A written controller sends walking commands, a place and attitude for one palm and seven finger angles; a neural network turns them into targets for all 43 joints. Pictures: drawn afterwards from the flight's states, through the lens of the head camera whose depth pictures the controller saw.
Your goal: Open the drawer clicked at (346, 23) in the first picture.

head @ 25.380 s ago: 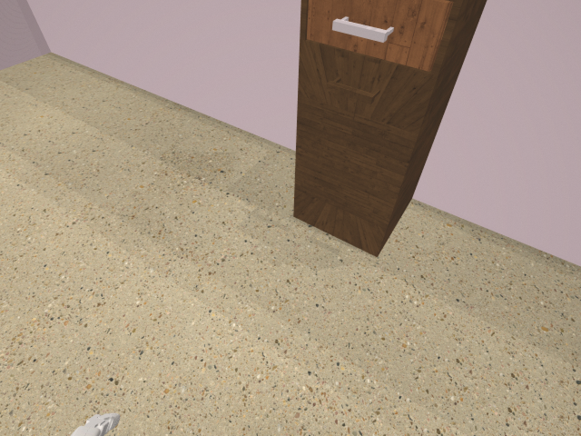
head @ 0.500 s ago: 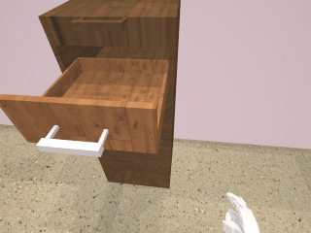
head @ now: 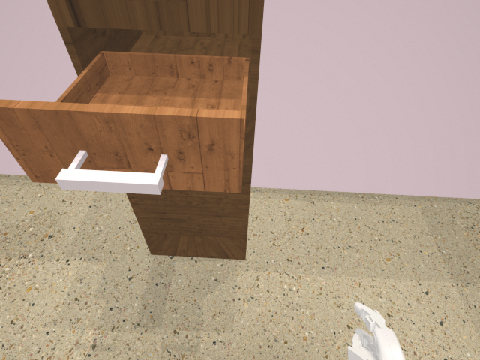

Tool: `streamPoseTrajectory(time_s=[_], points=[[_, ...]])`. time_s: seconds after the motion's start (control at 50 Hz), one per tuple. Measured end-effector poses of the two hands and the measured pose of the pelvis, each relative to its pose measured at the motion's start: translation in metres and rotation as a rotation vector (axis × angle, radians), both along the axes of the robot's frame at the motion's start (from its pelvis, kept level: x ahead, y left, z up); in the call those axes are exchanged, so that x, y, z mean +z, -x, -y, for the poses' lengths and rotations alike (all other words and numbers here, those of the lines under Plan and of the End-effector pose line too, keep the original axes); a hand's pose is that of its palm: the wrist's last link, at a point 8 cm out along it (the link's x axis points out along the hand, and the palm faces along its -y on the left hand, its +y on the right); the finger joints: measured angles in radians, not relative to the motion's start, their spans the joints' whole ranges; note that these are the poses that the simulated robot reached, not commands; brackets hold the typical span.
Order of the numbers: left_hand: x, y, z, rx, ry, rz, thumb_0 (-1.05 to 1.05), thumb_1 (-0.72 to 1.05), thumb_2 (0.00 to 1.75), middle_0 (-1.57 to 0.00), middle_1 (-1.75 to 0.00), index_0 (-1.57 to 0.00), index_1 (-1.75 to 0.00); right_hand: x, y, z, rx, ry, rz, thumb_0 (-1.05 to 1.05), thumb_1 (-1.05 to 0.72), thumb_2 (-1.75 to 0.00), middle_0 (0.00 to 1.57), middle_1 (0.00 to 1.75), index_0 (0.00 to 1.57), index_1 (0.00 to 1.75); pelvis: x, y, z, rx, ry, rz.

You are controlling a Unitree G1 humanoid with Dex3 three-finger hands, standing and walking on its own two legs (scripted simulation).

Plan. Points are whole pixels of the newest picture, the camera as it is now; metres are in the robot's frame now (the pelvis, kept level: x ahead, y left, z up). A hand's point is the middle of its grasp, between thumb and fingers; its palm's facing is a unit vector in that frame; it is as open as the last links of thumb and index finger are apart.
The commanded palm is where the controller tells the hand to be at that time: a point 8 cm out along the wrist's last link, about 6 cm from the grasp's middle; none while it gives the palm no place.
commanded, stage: step back with the hand held close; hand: left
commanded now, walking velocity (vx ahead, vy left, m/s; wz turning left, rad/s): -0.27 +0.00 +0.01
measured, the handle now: (116, 170) +0.35 +0.23 +0.15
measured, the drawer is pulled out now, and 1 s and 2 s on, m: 0.30 0.30 0.30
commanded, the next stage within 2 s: stop stepping back and stand still in 0.42 s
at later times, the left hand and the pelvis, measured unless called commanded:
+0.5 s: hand out of the picture +0.09 +0.24 +0.36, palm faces +0.66 -0.71 -0.23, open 7.4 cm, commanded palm +0.01 +0.26 +0.34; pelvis -0.12 -0.01 +0.00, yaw -1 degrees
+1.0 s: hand out of the picture -0.02 +0.22 +0.34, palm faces +0.60 -0.75 -0.29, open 7.4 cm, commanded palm -0.08 +0.26 +0.34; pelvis -0.22 -0.02 +0.01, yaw +0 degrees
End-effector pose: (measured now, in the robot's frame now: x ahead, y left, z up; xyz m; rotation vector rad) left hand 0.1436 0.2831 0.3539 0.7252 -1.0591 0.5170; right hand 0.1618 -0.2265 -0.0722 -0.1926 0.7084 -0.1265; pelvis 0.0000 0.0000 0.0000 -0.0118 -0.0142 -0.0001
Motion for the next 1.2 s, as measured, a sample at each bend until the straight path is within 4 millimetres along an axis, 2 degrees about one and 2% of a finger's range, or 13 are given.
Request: streamPoseTrajectory(time_s=[0.1, 0.2, 0.34, 0.44, 0.48, 0.56, 0.66, 0.78, 0.9, 0.94, 1.02, 1.08, 1.2], points=[[-0.019, 0.008, 0.003, -0.052, 0.083, -0.055, 0.0, 0.89, 0.9, -0.21, -0.3, -0.21, -0.3, -0.004, 0.027, 0.002, 0.004, 0.014, -0.03, 0.01, -0.9, -0.9, 0.2, 0.3, 0.2, 0.3, -0.002, 0.024, -0.003, 0.024, 0.011, -0.004], [-0.032, 0.04, 0.008, -0.093, -0.016, -0.101, 0.01, 0.88, 0.9, -0.21, -0.3, -0.21, -0.3, -0.002, 0.058, 0.001, -0.012, 0.083, -0.068, 0.01, -0.9, -0.9, 0.2, 0.3, 0.2, 0.3, -0.005, 0.046, -0.013, 0.038, 0.017, -0.017], [0.005, 0.091, -0.002, -0.006, -0.083, 0.058, 0.01, 0.88, 0.9, -0.22, -0.3, -0.22, -0.3, 0.001, 0.093, -0.017, 0.022, 0.041, -0.101, 0.01, -0.9, -0.9, 0.2, 0.3, 0.2, 0.3, 0.01, 0.073, -0.009, 0.041, 0.067, -0.039], [0.013, 0.096, -0.008, -0.004, 0.039, 0.068, 0.0, 0.88, 0.9, -0.21, -0.3, -0.21, -0.3, 0.001, 0.104, -0.021, 0.062, -0.022, -0.043, 0.01, -0.9, -0.9, 0.2, 0.3, 0.2, 0.3, 0.01, 0.101, 0.002, 0.016, 0.052, -0.056], [0.006, 0.094, 0.0, -0.029, 0.073, 0.025, 0.0, 0.89, 0.9, -0.2, -0.3, -0.21, -0.3, 0.0, 0.108, -0.017, 0.071, -0.045, -0.003, 0.01, -0.9, -0.9, 0.2, 0.3, 0.2, 0.3, 0.006, 0.116, 0.009, 0.001, 0.034, -0.067], [-0.014, 0.1, 0.04, -0.137, 0.033, -0.106, 0.01, 0.89, 0.9, -0.2, -0.3, -0.21, -0.3, 0.0, 0.126, 0.002, 0.033, -0.051, 0.019, 0.01, -0.9, -0.9, 0.2, 0.3, 0.2, 0.3, 0.004, 0.142, 0.014, -0.034, 0.017, -0.069], [-0.014, 0.133, 0.066, -0.188, -0.151, -0.203, 0.01, 0.88, 0.9, -0.21, -0.3, -0.22, -0.3, 0.016, 0.166, 0.027, -0.066, 0.026, -0.04, 0.01, -0.9, -0.9, 0.2, 0.3, 0.2, 0.3, 0.014, 0.15, 0.015, -0.037, -0.02, -0.072], [0.001, 0.175, 0.039, -0.109, -0.179, -0.014, 0.0, 0.87, 0.9, -0.22, -0.3, -0.23, -0.3, 0.011, 0.199, 0.043, -0.098, 0.116, -0.082, 0.01, -0.9, -0.9, 0.2, 0.3, 0.2, 0.3, 0.006, 0.167, 0.008, -0.004, 0.001, -0.057], [0.004, 0.186, 0.001, 0.003, 0.06, -0.001, 0.0, 0.88, 0.9, -0.21, -0.3, -0.22, -0.3, 0.007, 0.225, 0.033, -0.061, 0.058, -0.042, 0.01, -0.9, -0.9, 0.2, 0.3, 0.2, 0.3, 0.007, 0.2, 0.015, -0.003, 0.0, -0.019], [-0.004, 0.189, 0.006, -0.01, 0.122, -0.057, 0.0, 0.88, 0.9, -0.21, -0.3, -0.21, -0.3, 0.006, 0.233, 0.029, -0.058, 0.024, -0.028, 0.01, -0.9, -0.9, 0.2, 0.3, 0.2, 0.3, 0.009, 0.208, 0.018, 0.004, 0.005, -0.013], [-0.022, 0.21, 0.037, -0.101, 0.102, -0.157, 0.01, 0.89, 0.9, -0.2, -0.3, -0.21, -0.3, 0.008, 0.248, 0.026, -0.047, 0.006, -0.045, 0.01, -0.9, -0.9, 0.2, 0.3, 0.2, 0.3, 0.012, 0.217, 0.021, -0.008, -0.01, -0.014], [-0.02, 0.232, 0.051, -0.141, 0.017, -0.143, 0.01, 0.88, 0.9, -0.21, -0.3, -0.21, -0.3, 0.011, 0.257, 0.027, -0.038, 0.035, -0.075, 0.01, -0.9, -0.9, 0.2, 0.3, 0.2, 0.3, 0.015, 0.219, 0.02, 0.001, -0.013, -0.02], [0.003, 0.254, 0.029, -0.078, -0.063, 0.061, 0.0, 0.88, 0.9, -0.22, -0.3, -0.22, -0.3, 0.004, 0.255, 0.026, -0.021, 0.108, -0.078, 0.01, -0.9, -0.9, 0.2, 0.3, 0.2, 0.3, 0.006, 0.225, 0.007, 0.034, 0.017, -0.031]])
